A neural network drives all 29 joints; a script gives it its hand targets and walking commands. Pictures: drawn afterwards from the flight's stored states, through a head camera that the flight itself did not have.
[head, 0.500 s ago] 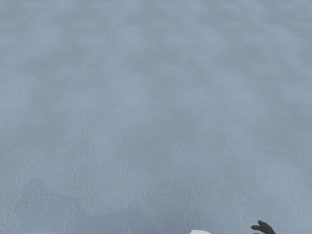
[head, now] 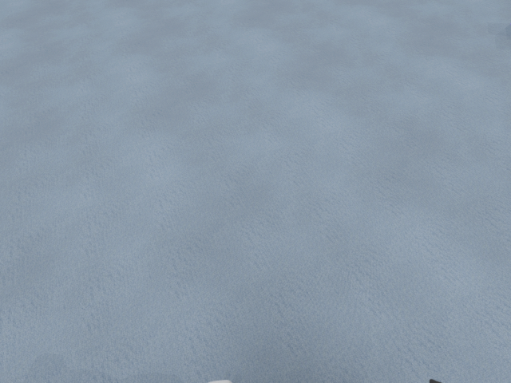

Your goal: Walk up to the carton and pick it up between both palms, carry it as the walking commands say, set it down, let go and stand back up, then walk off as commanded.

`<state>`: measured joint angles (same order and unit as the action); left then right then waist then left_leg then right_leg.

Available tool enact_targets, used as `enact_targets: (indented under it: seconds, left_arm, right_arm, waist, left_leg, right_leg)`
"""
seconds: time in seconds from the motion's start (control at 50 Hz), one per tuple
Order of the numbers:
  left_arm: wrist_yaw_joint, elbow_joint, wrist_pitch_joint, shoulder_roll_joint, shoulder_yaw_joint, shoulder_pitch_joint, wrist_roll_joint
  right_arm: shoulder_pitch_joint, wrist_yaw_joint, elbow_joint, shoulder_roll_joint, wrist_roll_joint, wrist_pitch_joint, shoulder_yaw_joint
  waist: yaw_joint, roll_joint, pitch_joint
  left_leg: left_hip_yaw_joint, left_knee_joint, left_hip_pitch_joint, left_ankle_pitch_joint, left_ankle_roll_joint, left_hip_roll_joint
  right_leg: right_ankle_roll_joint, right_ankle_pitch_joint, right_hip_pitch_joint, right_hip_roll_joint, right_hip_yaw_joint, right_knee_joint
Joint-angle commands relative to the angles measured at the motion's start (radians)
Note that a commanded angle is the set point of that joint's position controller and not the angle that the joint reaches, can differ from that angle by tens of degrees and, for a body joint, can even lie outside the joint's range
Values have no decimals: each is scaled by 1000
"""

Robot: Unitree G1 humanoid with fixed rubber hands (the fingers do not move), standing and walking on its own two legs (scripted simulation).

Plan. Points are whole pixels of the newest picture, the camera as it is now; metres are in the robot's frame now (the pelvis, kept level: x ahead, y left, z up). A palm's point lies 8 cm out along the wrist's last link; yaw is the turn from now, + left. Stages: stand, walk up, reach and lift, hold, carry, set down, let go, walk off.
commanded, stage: walk up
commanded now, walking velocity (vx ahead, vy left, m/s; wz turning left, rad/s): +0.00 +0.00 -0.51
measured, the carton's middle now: out of the picture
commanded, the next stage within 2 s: none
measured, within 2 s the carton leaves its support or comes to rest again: neither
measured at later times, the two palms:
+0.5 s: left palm (187, 312) +0.26 +0.17 -0.12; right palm out of the picture -0.06 -0.25 -0.11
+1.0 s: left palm (228, 294) +0.29 +0.10 -0.12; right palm out of the picture +0.31 -0.44 -0.12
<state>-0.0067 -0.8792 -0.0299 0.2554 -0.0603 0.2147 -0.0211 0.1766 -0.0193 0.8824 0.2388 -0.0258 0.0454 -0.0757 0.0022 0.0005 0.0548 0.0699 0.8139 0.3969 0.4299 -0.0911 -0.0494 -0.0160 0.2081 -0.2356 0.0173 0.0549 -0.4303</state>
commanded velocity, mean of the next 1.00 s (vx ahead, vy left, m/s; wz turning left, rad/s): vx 0.45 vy -0.04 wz -0.48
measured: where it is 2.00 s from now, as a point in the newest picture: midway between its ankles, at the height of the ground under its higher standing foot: (379, 260)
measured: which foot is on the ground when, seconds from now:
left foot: up 0.00-0.08, down 0.10-0.62, up 0.64-1.00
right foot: down 0.00-0.10, up 0.12-0.60, down 0.62-1.00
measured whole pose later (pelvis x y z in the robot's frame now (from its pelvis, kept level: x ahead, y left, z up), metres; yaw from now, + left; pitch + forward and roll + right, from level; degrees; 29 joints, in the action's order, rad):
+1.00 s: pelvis +0.26 -0.16 +0.00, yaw -27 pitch +0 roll +1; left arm 0.00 -1.03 0.08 0.20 -0.05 0.46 -0.02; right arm 0.03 0.06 0.89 0.24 -0.03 -0.01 -0.08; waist 0.09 0.03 0.08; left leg 0.08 0.75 0.62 0.04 -0.06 -0.10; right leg -0.04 0.29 0.05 0.03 -0.01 -0.24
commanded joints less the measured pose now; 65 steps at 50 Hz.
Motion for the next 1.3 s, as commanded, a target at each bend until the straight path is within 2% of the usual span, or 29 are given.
enact_targets:
  seconds: [0.0, 0.06, 0.08, 0.1, 0.12, 0.14, 0.16, 0.22, 0.4, 0.5, 0.54, 0.58, 0.6, 0.62, 0.64, 0.66, 0.7, 0.74, 0.8, 0.92, 1.0, 1.06, 1.1, 1.12, 1.14, 1.16, 1.18, 1.22, 1.28]
  left_arm:
    - [0, 42, 6, 199, -59, 21, 1]
    - [12, 44, 2, 176, -45, -19, 4]
    - [13, 51, 6, 131, -31, -7, 1]
    - [12, 77, 5, 81, -22, 0, -2]
    - [8, 97, -11, 129, -37, -43, -5]
    - [13, 101, -7, 129, -30, -49, -12]
    - [49, 90, -9, 114, -39, -103, -18]
    - [108, 39, 12, 89, -40, -49, -23]
    - [113, 39, 6, 17, -10, -227, 1]
    - [119, 80, 17, 20, -8, -318, -4]
    - [115, 74, 24, 25, -11, -286, -13]
    - [97, 25, 40, 44, -25, -132, -19]
    - [79, -34, 54, 106, -48, 26, -25]
    - [62, -59, 65, 220, -71, 199, -18]
    - [45, -67, 61, 297, -81, 262, 0]
    - [24, -66, 56, 248, -74, 215, 5]
    - [6, -39, 82, 144, -49, 44, 17]
    - [10, -33, 103, 102, -28, 1, 17]
    - [14, -70, 117, 88, -18, 103, 15]
    - [4, -104, 120, 92, -17, 217, 8]
    - [-8, -115, 125, 116, -29, 269, -9]
    - [-12, -117, 119, 119, -36, 267, -11]
    - [-5, -121, 111, 110, -35, 269, 4]
    - [-2, -117, 110, 77, -27, 311, 9]
    - [-2, -88, 111, -1, -9, 389, 13]
    - [-4, -104, 107, 22, -34, 418, 2]
    - [1, -105, 105, 22, -32, 343, -2]
    - [16, -101, 90, 12, -32, 232, -19]
    - [41, -95, 48, -9, -36, 237, -23]
  right_arm:
    - [27, -9, -52, 84, 11, -13, -22]
    - [151, -17, -23, 75, 12, -22, -29]
    - [186, -18, -31, 126, -8, -27, -36]
    - [159, -14, -67, 237, -25, -27, -50]
    - [112, -11, -65, 225, -14, -22, -45]
    - [87, -7, -61, 168, 10, -41, -30]
    - [87, -5, -37, 188, 1, -42, -48]
    - [90, -9, -29, 139, 10, -74, -32]
    - [276, 1, 35, 116, 7, -134, -12]
    - [277, 4, 61, 151, 12, -124, -30]
    - [268, 3, 72, 158, 14, -114, -40]
    - [241, 6, 76, 164, 22, -103, -49]
    - [249, 11, 70, 140, 24, -102, -43]
    - [212, 19, 15, 71, 14, -111, -22]
    - [176, 29, -20, 59, 2, -123, -23]
    - [80, 37, -26, 98, 1, -131, -38]
    - [84, 49, 6, 80, 14, -138, -28]
    - [141, 59, 43, 69, -6, -110, -27]
    - [97, 64, 34, 50, -17, -78, -23]
    - [-170, 79, -44, 45, -10, -66, -7]
    - [-286, 78, -88, 40, 3, -76, -3]
    - [-233, 69, -80, 45, 11, -92, -4]
    - [-19, 44, -18, 78, 4, -111, -20]
    - [169, 31, 23, 146, -16, -121, -41]
    - [292, 27, 47, 263, -31, -122, -61]
    - [288, 29, 78, 246, -18, -110, -65]
    - [168, 27, 57, 179, -13, -106, -48]
    - [85, 16, 50, 122, -4, -120, -20]
    - [136, 15, 87, 65, 0, -139, 8]
  waist:
    - [7, -188, -64]
    - [-59, -106, -80]
    - [-75, 27, -87]
    - [-73, 250, -58]
    - [-71, 246, -15]
    - [-41, 199, 4]
    - [-31, 173, 8]
    - [5, 139, 19]
    - [-77, 186, 99]
    - [-89, 201, 101]
    - [-73, 177, 70]
    - [2, 97, -40]
    - [66, -4, -168]
    - [164, -209, -319]
    - [157, -307, -377]
    - [132, -171, -265]
    - [38, -57, -88]
    - [-12, -65, -55]
    - [-3, -92, -43]
    - [55, -104, 72]
    - [89, -135, 98]
    - [57, -156, 65]
    - [-33, -105, -89]
    - [-92, -4, -239]
    - [-94, 255, -373]
    - [-59, 218, -370]
    - [-28, 139, -247]
    - [-5, -11, -85]
    - [21, 92, -72]
  left_leg:
    - [-15, -127, -31, -25, 21, -2]
    - [30, -393, -317, -186, 20, 4]
    - [-105, -477, -395, -128, 36, -131]
    - [-358, -600, -362, -101, 113, -386]
    - [-400, -623, -226, -121, 208, -454]
    - [-375, -678, -191, 94, 205, -421]
    - [-457, -726, -268, 485, 169, -435]
    - [-213, -700, -294, 201, 77, -308]
    - [28, -715, -352, -65, 136, -306]
    - [115, -706, -319, -131, 159, -340]
    - [130, -637, -351, -243, 156, -356]
    - [194, -364, -333, -500, 133, -318]
    - [239, -85, -200, -606, 108, -248]
    - [212, 232, 121, -151, 81, -172]
    - [56, 426, 375, 161, 83, -40]
    - [-55, 492, 445, 64, 109, -97]
    - [-66, 408, 351, -128, 87, -172]
    - [-44, 335, 251, -195, 54, -147]
    - [-17, 261, 258, -268, 35, -104]
    - [5, -22, 254, -405, 17, -64]
    - [21, -183, 199, -399, 45, -39]
    - [38, -272, 55, -340, 76, -13]
    - [85, -342, -309, -336, 98, 26]
    - [-77, -338, -579, -230, 126, -133]
    - [-565, -443, -749, -249, 232, -471]
    - [-702, -567, -663, -120, 263, -461]
    - [-590, -592, -527, -70, 243, -416]
    - [-373, -578, -334, -331, 198, -352]
    - [-183, -546, -270, -614, 158, -285]
  right_leg:
    - [-138, -223, 47, -257, 297, 119]
    - [-61, -107, -129, -162, 252, -3]
    - [-25, 65, -226, -77, 200, -152]
    - [20, 329, -345, 52, 60, -368]
    - [38, 394, -334, -8, 52, -552]
    - [26, 316, -335, -30, 58, -619]
    - [38, 161, -509, -53, 105, -707]
    - [62, -42, -501, -43, 50, -741]
    - [49, -113, -455, -88, -99, -473]
    - [15, 30, -288, -109, -182, -212]
    - [5, 70, -239, -91, -210, -153]
    - [-12, 16, -25, -14, -277, -26]
    - [-47, 28, 245, -2, -237, -3]
    - [-122, 212, 527, -254, 85, 35]
    - [-207, 338, 598, -432, 520, 183]
    - [-209, 307, 493, -436, 480, 224]
    - [-178, -10, 261, -357, 277, 214]
    - [-140, -273, 155, -274, 140, 195]
    - [-131, -430, 174, -243, 70, 195]
    - [-120, -323, 187, -234, 75, 268]
    - [-122, -373, 246, -256, 83, 264]
    - [-99, -523, 243, -247, 49, 182]
    - [-77, -617, 127, -165, -33, -108]
    - [-61, -312, -39, -125, -35, -388]
    - [-35, 314, -270, 1, -33, -707]
    - [-43, 265, -333, -16, 50, -847]
    - [-43, 170, -356, -57, 45, -877]
    - [-20, 51, -330, -110, 51, -842]
    - [9, 19, -305, -114, 14, -820]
